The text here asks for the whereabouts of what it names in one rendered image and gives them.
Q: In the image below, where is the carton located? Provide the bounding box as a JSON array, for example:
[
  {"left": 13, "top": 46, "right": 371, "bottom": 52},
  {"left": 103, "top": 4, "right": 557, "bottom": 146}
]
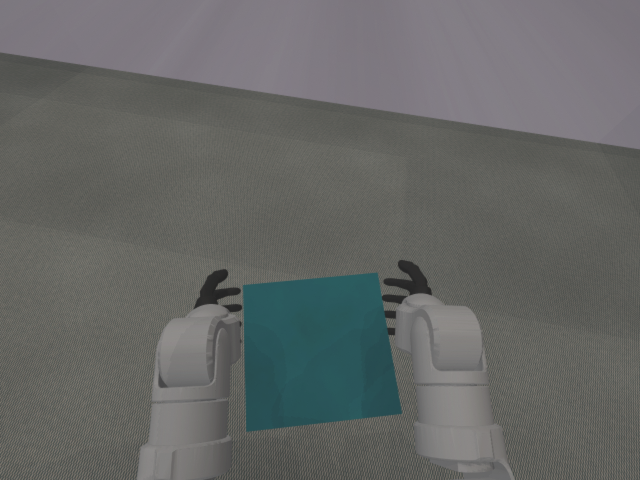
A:
[{"left": 243, "top": 273, "right": 402, "bottom": 432}]

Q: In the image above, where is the right robot forearm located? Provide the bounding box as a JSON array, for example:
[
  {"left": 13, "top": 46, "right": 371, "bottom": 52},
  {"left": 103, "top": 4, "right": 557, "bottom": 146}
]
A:
[{"left": 394, "top": 293, "right": 515, "bottom": 480}]

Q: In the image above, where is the left robot forearm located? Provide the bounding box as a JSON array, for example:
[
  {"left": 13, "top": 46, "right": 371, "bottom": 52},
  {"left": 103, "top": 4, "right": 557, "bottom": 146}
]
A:
[{"left": 137, "top": 304, "right": 241, "bottom": 480}]

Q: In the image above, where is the robot right hand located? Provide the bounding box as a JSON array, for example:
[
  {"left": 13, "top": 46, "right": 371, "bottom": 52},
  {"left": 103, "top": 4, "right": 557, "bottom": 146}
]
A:
[{"left": 382, "top": 260, "right": 432, "bottom": 335}]

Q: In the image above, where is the robot left hand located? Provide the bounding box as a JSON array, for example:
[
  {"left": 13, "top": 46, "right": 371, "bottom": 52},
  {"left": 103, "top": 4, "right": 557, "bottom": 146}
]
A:
[{"left": 194, "top": 269, "right": 242, "bottom": 342}]

